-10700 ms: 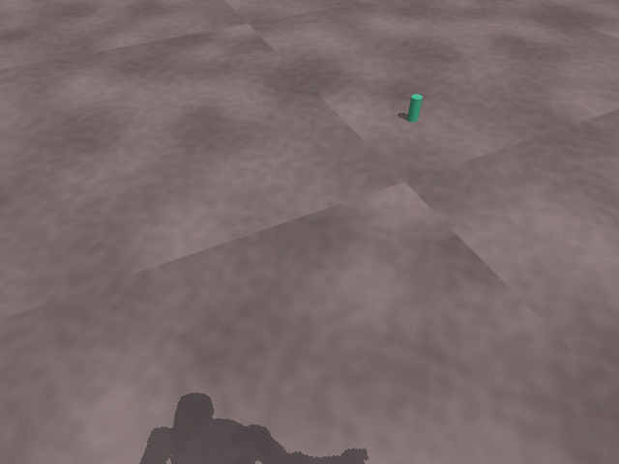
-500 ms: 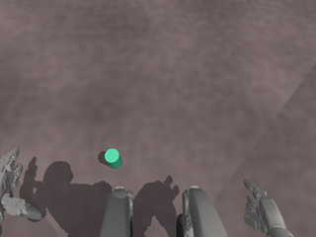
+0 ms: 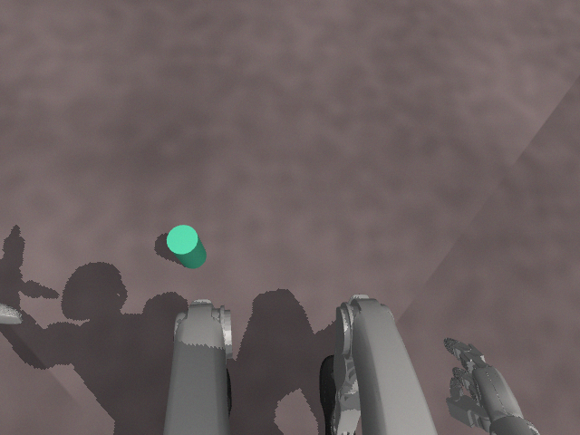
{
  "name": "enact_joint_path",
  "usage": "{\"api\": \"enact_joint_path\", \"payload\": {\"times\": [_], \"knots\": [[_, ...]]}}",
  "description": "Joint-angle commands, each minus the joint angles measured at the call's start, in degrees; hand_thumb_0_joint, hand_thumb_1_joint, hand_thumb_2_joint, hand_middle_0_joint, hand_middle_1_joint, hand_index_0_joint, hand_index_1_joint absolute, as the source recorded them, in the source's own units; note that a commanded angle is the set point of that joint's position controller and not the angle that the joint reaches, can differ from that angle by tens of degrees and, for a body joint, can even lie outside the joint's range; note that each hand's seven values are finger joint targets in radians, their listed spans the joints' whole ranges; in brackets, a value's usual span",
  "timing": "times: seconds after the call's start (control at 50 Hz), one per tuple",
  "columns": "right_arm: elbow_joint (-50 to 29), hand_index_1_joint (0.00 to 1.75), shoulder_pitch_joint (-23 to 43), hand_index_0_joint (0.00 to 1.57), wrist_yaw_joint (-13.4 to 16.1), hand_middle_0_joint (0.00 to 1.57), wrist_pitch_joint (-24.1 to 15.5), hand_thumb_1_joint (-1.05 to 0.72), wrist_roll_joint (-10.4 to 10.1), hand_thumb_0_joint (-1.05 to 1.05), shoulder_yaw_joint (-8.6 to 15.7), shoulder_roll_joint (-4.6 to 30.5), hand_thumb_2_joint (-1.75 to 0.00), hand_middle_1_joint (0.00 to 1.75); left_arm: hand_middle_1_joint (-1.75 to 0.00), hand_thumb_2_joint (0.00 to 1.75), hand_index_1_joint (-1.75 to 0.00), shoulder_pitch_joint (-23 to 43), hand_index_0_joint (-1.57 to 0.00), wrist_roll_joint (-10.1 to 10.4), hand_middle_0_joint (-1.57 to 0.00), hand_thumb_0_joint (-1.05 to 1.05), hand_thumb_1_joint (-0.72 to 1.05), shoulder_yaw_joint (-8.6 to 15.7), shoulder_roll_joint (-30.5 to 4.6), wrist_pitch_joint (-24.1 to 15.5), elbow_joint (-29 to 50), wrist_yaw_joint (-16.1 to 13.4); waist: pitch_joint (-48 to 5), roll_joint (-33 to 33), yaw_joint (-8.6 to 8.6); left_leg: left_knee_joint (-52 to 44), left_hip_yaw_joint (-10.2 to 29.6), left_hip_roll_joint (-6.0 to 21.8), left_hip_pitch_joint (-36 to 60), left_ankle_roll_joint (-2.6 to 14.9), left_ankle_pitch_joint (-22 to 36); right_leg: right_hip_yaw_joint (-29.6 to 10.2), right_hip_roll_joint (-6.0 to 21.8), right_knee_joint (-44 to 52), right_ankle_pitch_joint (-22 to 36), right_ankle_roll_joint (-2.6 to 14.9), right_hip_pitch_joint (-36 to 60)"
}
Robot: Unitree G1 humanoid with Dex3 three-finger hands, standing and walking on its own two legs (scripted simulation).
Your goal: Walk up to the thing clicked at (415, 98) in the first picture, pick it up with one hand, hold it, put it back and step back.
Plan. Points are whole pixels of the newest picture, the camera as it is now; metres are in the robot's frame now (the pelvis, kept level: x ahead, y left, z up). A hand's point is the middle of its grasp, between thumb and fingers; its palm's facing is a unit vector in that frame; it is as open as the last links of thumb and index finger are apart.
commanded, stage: go down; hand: left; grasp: from the side
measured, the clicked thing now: (188, 248) +0.46 +0.21 -0.39
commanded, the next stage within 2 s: approach in 1.14 s
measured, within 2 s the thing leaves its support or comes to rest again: neither
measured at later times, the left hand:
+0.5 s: hand out of the picture +0.36 +0.39 -0.07, palm faces +0.15 -0.98 -0.14, open 17.2 cm
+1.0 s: hand out of the picture +0.38 +0.40 -0.08, palm faces +0.16 -0.98 -0.12, open 17.2 cm
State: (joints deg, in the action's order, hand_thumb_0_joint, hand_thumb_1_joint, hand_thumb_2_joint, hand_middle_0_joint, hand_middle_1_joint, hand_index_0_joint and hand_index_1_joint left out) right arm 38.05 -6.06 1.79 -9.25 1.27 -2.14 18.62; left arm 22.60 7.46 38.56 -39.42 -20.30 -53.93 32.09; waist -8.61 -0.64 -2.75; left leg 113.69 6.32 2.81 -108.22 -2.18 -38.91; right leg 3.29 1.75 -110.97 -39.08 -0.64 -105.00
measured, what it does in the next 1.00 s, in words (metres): lowers itself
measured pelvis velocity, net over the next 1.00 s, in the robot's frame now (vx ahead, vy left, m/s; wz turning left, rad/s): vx -0.01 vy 0.00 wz -0.03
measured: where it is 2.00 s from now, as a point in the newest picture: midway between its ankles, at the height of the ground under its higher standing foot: (277, 428)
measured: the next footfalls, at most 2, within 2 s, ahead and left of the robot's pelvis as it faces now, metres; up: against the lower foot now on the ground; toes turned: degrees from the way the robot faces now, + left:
none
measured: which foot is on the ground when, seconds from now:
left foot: down 0.00-1.00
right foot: down 0.00-1.00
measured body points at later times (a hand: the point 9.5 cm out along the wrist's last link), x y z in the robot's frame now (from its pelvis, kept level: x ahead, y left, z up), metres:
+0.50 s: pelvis -0.01 +0.00 -0.06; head +0.19 +0.06 +0.34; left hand +0.35 +0.44 -0.05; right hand +0.15 -0.27 -0.16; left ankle +0.07 +0.14 -0.43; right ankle +0.08 -0.13 -0.43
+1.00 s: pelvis -0.01 +0.00 -0.08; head +0.19 +0.06 +0.31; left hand +0.36 +0.45 -0.07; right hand +0.14 -0.28 -0.18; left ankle +0.07 +0.14 -0.43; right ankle +0.08 -0.13 -0.43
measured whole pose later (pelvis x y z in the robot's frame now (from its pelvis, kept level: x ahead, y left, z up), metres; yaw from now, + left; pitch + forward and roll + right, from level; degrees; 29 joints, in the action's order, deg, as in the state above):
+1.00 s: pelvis -0.01 +0.00 -0.08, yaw -2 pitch +32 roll -6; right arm 38.2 -6.1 0.5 -9.1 1.9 -4.8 20.4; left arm 32.0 9.3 44.6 -47.7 -20.8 -58.3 38.7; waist -5.9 -1.4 -4.4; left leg 128.6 8.1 1.7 -121.8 -1.9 -39.3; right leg 3.3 1.6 -125.0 -39.5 -1.4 -117.7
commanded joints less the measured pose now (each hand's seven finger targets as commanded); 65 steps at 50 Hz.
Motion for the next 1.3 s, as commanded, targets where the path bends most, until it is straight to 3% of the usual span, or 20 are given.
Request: {"api": "enact_joint_path", "payload": {"times": [0.0,0.06,0.14,0.16,0.24,0.62,0.68,0.72,0.78,0.84,0.88,0.92,0.96,1.06,1.08,1.1,1.18,1.22,1.24,1.28], "knots": [[-4.88,0.3,-5.18,0.2,0.88,0.2,-1.69,-0.91,-0.24,0.0,4.39,12.42,-0.9,0.3,-0.09,0.09,-0.09,8.26,-0.04,2.68,-0.04,0.0,-0.48,6.86,-23.35,-3.36,9.87,0.55,-32.79,9.59,2.59,-13.61,-2.94,-1.11,22.56,3.27,9.03,0.31,-1.82,10.49,8.24,2.73,14.72],[-4.1,0.3,-5.82,0.2,0.72,0.2,-1.81,-0.91,-0.03,0.0,4.31,12.79,-0.91,0.3,-0.09,0.09,-0.09,9.53,-0.04,3.15,-0.05,0.0,-0.49,6.93,-23.14,-3.41,9.79,1.53,-33.64,10.17,2.06,-11.61,-3.0,-1.06,22.7,3.29,11.76,0.6,-1.85,8.66,10.19,2.82,13.43],[-4.1,0.3,-5.22,0.2,0.71,0.2,-1.78,-0.91,0.04,0.0,4.04,13.13,-0.91,0.3,-0.08,0.09,-0.08,11.5,-0.04,3.04,-0.04,0.0,-0.47,7.5,-24.95,-3.72,9.36,2.24,-32.06,11.08,2.23,-11.0,-2.59,-0.87,20.82,3.15,8.57,1.06,-1.85,6.86,8.13,2.87,10.97],[-3.87,0.3,-5.66,0.2,0.64,0.2,-1.83,-0.91,0.11,0.0,4.11,13.16,-0.91,0.3,-0.09,0.09,-0.09,12.49,-0.04,3.05,-0.04,0.0,-0.47,7.01,-24.46,-3.72,8.84,2.62,-32.36,11.29,1.36,-10.3,-2.66,-0.9,20.3,3.18,8.22,1.11,-1.88,6.44,7.91,2.84,10.66],[-4.03,0.3,-5.6,0.2,0.57,0.2,-1.89,-0.91,0.31,0.0,3.81,13.38,-0.91,0.3,-0.07,0.08,-0.07,14.16,-0.03,3.15,-0.04,0.0,-0.48,7.58,-26.68,-3.81,9.56,3.16,-32.13,11.32,1.75,-9.18,-3.32,-1.03,18.01,3.37,5.99,0.91,-1.98,6.15,6.09,2.72,10.15],[-3.53,0.3,-6.72,0.2,-0.02,0.2,-1.52,-0.92,0.24,0.0,3.2,14.52,-0.91,0.3,-0.07,0.09,-0.08,17.0,-0.03,3.63,-0.04,0.0,-0.5,9.08,-28.81,-3.15,8.27,4.78,-33.2,12.71,0.96,-4.61,-2.22,-1.28,17.37,3.17,9.1,2.26,-1.77,0.25,8.37,2.97,4.3],[-3.88,0.3,-6.1,0.2,-0.09,0.2,-1.41,-0.91,0.27,0.0,2.92,14.36,-0.91,0.3,-0.08,0.09,-0.08,18.21,-0.03,3.67,-0.04,0.0,-0.48,8.37,-28.26,-3.28,7.69,4.87,-30.1,12.32,0.26,-4.69,-2.41,-1.26,14.32,3.48,4.8,2.43,-1.88,0.5,5.29,2.8,3.31],[-3.88,0.3,-5.82,0.2,-0.16,0.2,-1.38,-0.91,0.26,0.0,2.92,14.86,-0.91,0.3,-0.07,0.09,-0.07,18.61,-0.03,3.5,-0.04,0.0,-0.47,9.32,-30.12,-3.53,8.06,5.03,-30.04,13.3,1.07,-5.13,-1.77,-1.06,14.77,3.33,3.47,2.64,-1.9,-0.58,4.53,2.9,1.59],[-3.78,0.3,-6.37,0.2,-0.12,0.2,-1.34,-0.91,0.33,0.0,2.75,14.65,-0.91,0.3,-0.08,0.09,-0.08,19.56,-0.03,3.85,-0.04,0.0,-0.48,9.09,-30.34,-3.71,8.06,5.39,-31.92,12.28,0.45,-3.68,-2.7,-1.35,13.95,3.46,4.22,2.37,-1.99,-0.14,4.67,2.76,3.29],[-3.7,0.3,-6.3,0.2,-0.05,0.2,-1.46,-0.91,0.4,0.0,2.75,15.04,-0.91,0.3,-0.07,0.1,-0.07,19.52,-0.02,4.16,-0.03,0.0,-0.48,9.78,-31.27,-3.79,7.86,5.84,-32.02,12.52,0.88,-2.95,-3.02,-1.38,14.05,3.52,5.3,2.22,-2.01,-0.45,5.4,2.82,2.88],[-3.24,0.3,-7.15,0.2,-0.18,0.2,-1.32,-0.91,0.52,0.0,2.58,14.94,-0.91,0.3,-0.07,0.1,-0.08,19.37,-0.02,4.17,-0.03,0.0,-0.48,9.86,-30.61,-3.7,6.97,6.08,-32.65,12.41,0.07,-2.13,-2.85,-1.43,14.12,3.37,7.89,2.45,-1.91,-1.27,7.39,2.8,3.59],[-3.46,0.3,-6.49,0.2,-0.21,0.2,-1.34,-0.91,0.52,0.0,2.43,15.05,-0.91,0.3,-0.07,0.1,-0.08,19.55,-0.02,4.18,-0.03,0.0,-0.46,10.73,-32.37,-3.75,6.76,6.13,-32.32,12.41,0.73,-1.71,-3.11,-1.48,13.15,3.54,7.77,2.26,-1.96,-1.4,7.17,2.84,3.69],[-3.33,0.3,-7.17,0.2,-0.3,0.2,-1.28,-0.91,0.58,0.0,2.36,14.97,-0.91,0.3,-0.07,0.11,-0.08,19.07,-0.02,4.15,-0.03,0.0,-0.47,10.32,-31.14,-3.82,6.06,6.43,-32.46,11.52,0.28,-1.14,-3.11,-1.55,12.69,3.53,8.87,2.35,-1.98,-1.85,8.07,2.82,3.8],[-3.18,0.3,-6.95,0.2,-0.42,0.2,-0.99,-0.91,0.68,0.0,2.34,15.52,-0.91,0.3,-0.08,0.11,-0.08,20.19,-0.02,4.22,-0.03,0.0,-0.45,11.23,-32.64,-4.17,6.31,6.84,-32.01,13.58,0.51,-1.38,-2.36,-1.32,14.18,3.15,7.93,2.67,-1.93,-3.05,7.23,3.0,1.38],[-3.22,0.3,-7.06,0.2,-0.47,0.2,-1.01,-0.91,0.72,0.0,2.12,15.3,-0.91,0.3,-0.08,0.11,-0.08,20.34,-0.02,4.31,-0.03,0.0,-0.46,10.72,-31.95,-4.26,6.38,6.99,-32.2,13.24,-0.25,-0.86,-2.64,-1.43,13.15,3.27,8.41,2.71,-1.93,-2.87,7.68,2.88,2.45],[-3.31,0.3,-6.7,0.2,-0.53,0.2,-1.02,-0.91,0.69,0.0,2.14,15.49,-0.91,0.3,-0.07,0.1,-0.08,19.92,-0.03,4.57,-0.04,0.0,-0.47,11.57,-32.54,-4.28,5.83,6.93,-31.9,12.56,0.36,-0.53,-2.73,-1.45,12.84,3.37,8.49,2.69,-1.97,-3.13,7.7,2.9,2.03],[-3.08,0.3,-6.61,0.2,-0.45,0.2,-0.97,-0.91,1.04,0.0,2.0,15.46,-0.91,0.3,-0.07,0.1,-0.08,20.61,-0.02,4.42,-0.03,0.0,-0.46,10.48,-31.6,-4.51,5.17,7.54,-31.52,12.67,-0.49,0.56,-3.07,-1.45,12.36,3.52,8.25,2.52,-1.99,-3.04,7.67,2.77,2.09],[-3.05,0.3,-6.32,0.2,-0.53,0.2,-1.03,-0.92,1.19,0.0,1.79,15.6,-0.91,0.3,-0.11,0.15,-0.14,21.95,-0.03,4.4,-0.06,0.0,-0.48,11.27,-33.25,-4.83,5.99,7.45,-31.26,12.94,-0.4,0.74,-2.94,-1.43,11.17,3.55,7.9,2.68,-2.04,-3.59,7.4,2.78,2.0],[-2.98,0.3,-6.61,0.2,-0.6,0.2,-0.99,-0.9,1.17,0.0,1.73,15.71,-0.9,0.3,-0.07,0.07,-0.09,20.77,-0.04,4.48,-0.07,0.0,-0.54,11.83,-33.59,-4.87,4.41,7.44,-30.68,11.84,-0.18,1.13,-2.99,-1.41,11.02,3.64,7.37,2.72,-2.19,-3.42,6.8,2.75,1.53],[-3.25,0.3,-5.72,0.2,-0.8,0.2,-1.08,-0.91,1.34,0.0,1.22,15.46,-0.9,0.3,-0.08,0.03,-0.1,20.4,-0.05,4.99,-0.07,0.0,-0.56,10.62,-30.78,-5.57,1.78,7.85,-27.49,10.0,-1.67,2.04,-2.86,-1.34,7.6,3.88,5.6,3.17,-2.38,-3.69,5.58,2.56,0.95]]}}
